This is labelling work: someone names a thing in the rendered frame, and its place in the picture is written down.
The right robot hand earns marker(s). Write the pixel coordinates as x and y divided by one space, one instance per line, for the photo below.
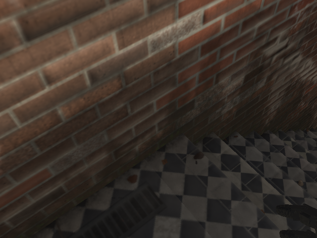
305 213

